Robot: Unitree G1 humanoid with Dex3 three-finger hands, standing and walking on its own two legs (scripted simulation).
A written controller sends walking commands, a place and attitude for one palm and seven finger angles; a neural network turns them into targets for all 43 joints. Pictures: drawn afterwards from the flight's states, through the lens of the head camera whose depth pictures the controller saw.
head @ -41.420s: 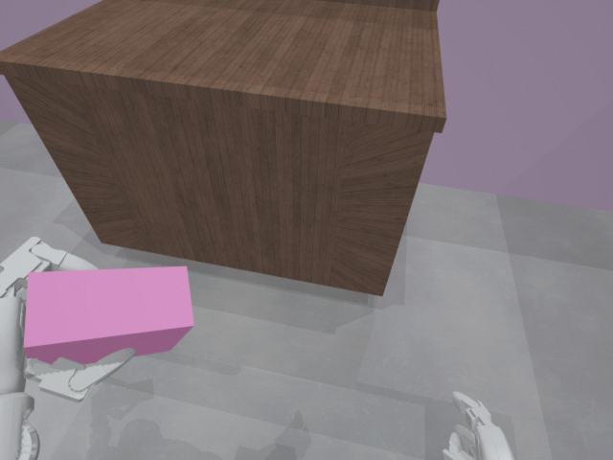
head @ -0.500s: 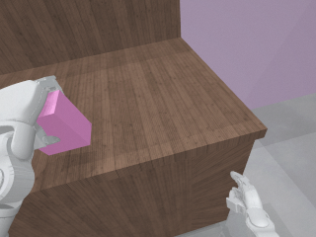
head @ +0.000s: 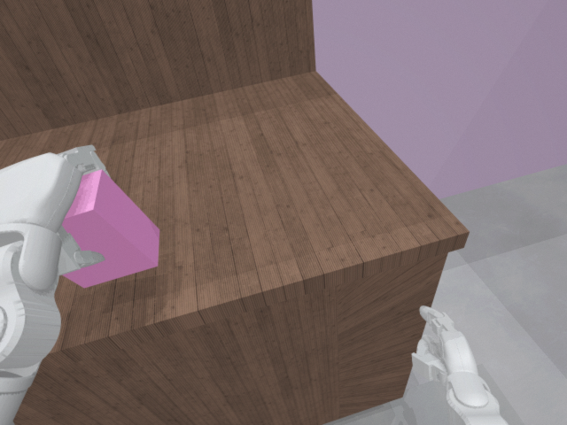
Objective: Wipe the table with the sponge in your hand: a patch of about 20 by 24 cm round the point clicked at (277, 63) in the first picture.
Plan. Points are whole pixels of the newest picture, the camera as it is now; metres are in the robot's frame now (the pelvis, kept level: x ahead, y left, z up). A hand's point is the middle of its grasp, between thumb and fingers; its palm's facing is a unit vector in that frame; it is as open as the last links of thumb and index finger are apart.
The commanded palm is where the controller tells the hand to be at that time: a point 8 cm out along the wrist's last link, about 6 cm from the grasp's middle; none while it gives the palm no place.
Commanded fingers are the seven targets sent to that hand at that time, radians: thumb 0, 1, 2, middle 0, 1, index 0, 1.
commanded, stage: move the sponge above the wiping area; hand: left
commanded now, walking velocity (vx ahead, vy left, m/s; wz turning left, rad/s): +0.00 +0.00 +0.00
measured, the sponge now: (103, 242) +0.26 +0.29 +0.17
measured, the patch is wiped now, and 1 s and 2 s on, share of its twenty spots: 0.00 0.00 0.00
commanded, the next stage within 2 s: none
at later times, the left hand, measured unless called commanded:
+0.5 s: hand (87, 216) +0.26 +0.29 +0.22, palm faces +0.25 -0.07 -0.97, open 10.5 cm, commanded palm +0.21 +0.28 +0.29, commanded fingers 0.00 0.10 1.30 -1.20 -1.60 -1.20 -1.60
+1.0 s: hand (107, 214) +0.29 +0.29 +0.20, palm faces +0.16 -0.05 -0.99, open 10.5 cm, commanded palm +0.24 +0.29 +0.27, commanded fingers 0.00 0.10 1.30 -1.20 -1.60 -1.20 -1.60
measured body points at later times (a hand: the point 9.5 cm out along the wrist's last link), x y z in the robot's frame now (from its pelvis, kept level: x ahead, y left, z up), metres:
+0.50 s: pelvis +0.00 +0.01 +0.00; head -0.02 -0.05 +0.45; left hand +0.24 +0.29 +0.27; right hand +0.27 -0.17 -0.07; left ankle +0.04 +0.12 -0.74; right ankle +0.03 -0.07 -0.74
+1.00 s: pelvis +0.00 +0.01 +0.00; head -0.02 -0.05 +0.45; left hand +0.27 +0.29 +0.25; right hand +0.27 -0.18 -0.07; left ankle +0.04 +0.12 -0.74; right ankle +0.03 -0.07 -0.74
